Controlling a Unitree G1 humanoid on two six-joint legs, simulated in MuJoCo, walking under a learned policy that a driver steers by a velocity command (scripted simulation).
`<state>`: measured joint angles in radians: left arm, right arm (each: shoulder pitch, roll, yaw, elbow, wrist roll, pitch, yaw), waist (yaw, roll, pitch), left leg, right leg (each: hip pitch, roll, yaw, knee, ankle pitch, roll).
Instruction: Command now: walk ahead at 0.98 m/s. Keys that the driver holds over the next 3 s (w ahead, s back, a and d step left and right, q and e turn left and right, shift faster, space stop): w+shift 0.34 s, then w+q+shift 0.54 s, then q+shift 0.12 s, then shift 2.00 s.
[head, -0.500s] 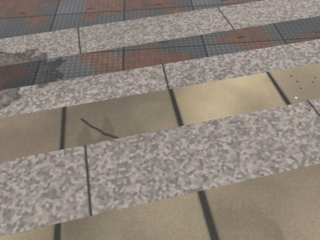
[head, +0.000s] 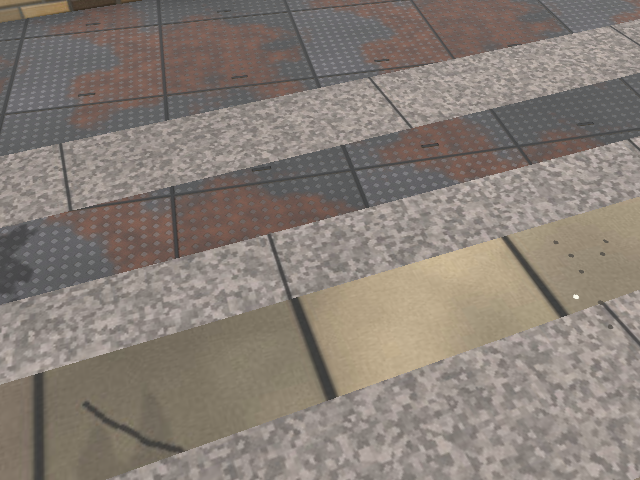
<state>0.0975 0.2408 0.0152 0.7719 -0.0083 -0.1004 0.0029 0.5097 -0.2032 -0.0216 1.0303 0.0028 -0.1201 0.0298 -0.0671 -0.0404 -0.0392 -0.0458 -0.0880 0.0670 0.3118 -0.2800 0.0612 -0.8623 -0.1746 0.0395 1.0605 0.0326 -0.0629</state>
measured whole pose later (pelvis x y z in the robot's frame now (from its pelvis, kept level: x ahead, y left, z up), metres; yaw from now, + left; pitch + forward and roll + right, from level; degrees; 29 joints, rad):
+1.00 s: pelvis +0.89 +0.06 +0.00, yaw +29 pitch +0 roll -1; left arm 0.00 0.25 0.01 0.56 0.03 -0.15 0.01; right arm 0.47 -0.21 -0.05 0.79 0.03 -0.05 0.00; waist -0.07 -0.02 0.03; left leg -0.17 -0.21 -0.18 0.45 -0.25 0.14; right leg -0.68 -0.07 0.18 0.88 -0.14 0.01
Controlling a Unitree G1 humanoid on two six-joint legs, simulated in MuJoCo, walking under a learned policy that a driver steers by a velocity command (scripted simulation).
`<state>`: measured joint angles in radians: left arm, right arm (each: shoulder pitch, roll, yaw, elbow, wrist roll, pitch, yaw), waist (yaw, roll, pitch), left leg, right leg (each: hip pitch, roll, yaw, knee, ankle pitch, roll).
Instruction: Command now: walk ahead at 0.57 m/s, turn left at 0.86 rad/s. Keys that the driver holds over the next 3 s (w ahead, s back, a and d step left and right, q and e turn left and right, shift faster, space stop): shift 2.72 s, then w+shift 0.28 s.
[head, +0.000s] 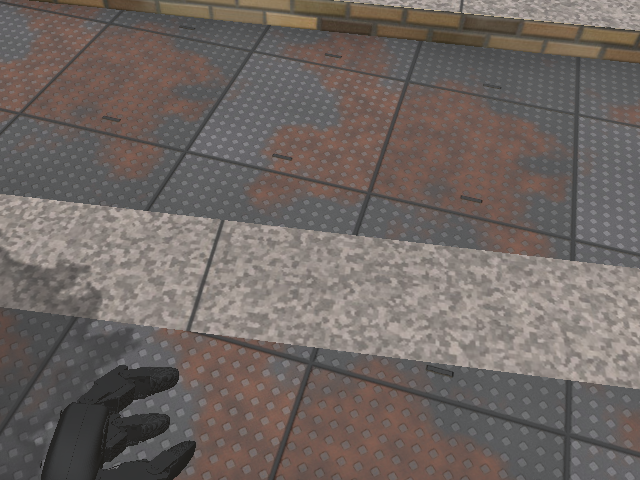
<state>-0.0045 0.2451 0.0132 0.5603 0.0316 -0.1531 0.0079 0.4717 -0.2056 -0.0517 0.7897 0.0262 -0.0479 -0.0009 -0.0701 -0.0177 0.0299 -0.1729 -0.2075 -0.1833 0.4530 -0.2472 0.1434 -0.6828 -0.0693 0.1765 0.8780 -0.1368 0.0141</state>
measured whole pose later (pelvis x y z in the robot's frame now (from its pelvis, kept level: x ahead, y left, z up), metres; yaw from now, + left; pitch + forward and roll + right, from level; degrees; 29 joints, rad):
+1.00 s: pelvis +0.24 -0.01 +0.00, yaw +10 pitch +0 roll +0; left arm 0.29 0.19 0.02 0.95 0.01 0.02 0.03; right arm 0.22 -0.20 -0.03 0.74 -0.01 0.00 -0.01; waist 0.01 0.00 -0.01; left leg -0.26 -0.05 -0.04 0.45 -0.19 0.03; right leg -0.19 -0.02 0.06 0.43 -0.25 0.05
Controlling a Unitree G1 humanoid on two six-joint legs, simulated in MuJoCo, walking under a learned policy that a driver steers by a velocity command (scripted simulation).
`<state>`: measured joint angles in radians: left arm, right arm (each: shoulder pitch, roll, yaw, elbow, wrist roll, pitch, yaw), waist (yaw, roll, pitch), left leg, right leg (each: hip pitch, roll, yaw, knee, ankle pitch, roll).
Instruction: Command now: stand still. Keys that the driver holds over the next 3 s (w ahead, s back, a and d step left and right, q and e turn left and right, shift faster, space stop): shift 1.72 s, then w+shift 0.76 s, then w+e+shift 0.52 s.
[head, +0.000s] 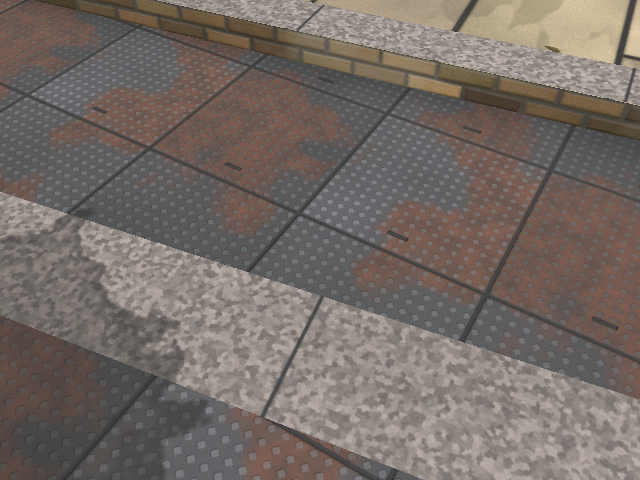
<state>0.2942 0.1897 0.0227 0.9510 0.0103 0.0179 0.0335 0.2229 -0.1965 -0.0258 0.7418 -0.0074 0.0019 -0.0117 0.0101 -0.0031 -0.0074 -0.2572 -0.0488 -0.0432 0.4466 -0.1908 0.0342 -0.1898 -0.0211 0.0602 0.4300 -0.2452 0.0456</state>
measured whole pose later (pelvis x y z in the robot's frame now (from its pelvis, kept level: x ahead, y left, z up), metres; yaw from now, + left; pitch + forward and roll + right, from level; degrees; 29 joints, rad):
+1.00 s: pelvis +0.01 -0.01 +0.01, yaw +0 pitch +0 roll +0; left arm 0.37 0.12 0.02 1.12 -0.01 0.01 0.05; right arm 0.28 -0.17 -0.02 1.06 0.01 0.00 -0.04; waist -0.01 0.00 0.01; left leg -0.21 -0.03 -0.05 0.38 -0.17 0.02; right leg -0.13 0.00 0.05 0.34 -0.21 0.03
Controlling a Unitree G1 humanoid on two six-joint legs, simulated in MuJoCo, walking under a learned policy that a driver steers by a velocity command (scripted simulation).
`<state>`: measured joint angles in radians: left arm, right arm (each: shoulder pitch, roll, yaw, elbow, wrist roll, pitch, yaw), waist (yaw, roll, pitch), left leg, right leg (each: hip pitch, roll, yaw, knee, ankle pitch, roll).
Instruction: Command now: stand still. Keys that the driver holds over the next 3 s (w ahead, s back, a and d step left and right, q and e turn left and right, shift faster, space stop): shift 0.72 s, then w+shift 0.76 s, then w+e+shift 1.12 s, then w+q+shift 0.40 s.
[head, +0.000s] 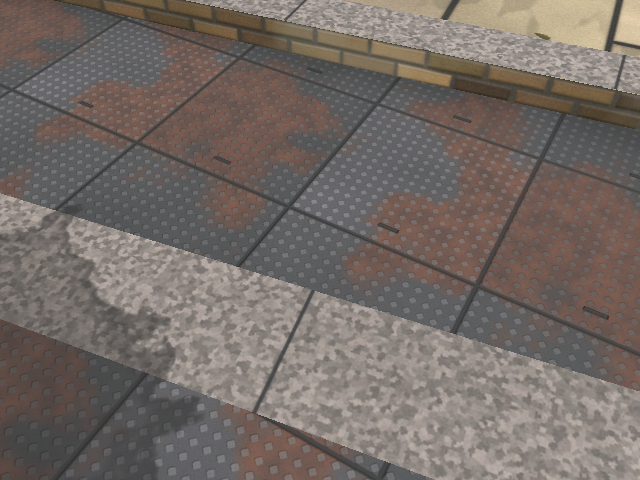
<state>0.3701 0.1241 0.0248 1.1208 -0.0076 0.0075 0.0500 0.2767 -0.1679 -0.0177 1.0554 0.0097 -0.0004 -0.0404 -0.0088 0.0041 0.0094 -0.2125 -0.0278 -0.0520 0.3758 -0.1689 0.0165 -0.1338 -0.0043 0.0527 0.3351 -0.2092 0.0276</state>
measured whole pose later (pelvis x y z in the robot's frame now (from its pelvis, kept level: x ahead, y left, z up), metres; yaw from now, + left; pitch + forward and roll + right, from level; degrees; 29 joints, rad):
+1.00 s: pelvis +0.03 -0.02 -0.02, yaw +0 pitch +3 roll +1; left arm 0.46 0.16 0.06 1.06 -0.01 -0.13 0.02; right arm 0.27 -0.25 -0.05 0.96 0.05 -0.05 -0.02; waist 0.05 0.03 -0.06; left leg -0.33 -0.03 -0.03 0.63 -0.32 0.09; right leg -0.20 -0.01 -0.07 0.52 -0.40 -0.04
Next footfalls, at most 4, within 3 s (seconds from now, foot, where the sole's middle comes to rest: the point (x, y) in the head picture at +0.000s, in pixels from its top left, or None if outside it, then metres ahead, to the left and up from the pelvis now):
1.50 left None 0.52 0.12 -0.92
1.90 right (352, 335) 0.95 -0.07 -0.92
2.32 left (347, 219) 1.38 -0.07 -0.92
2.80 right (506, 209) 1.43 -0.59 -0.92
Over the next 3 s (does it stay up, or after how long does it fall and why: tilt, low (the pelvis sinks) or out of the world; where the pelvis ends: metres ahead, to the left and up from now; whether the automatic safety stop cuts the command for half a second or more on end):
stays up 1.49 -0.51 -0.15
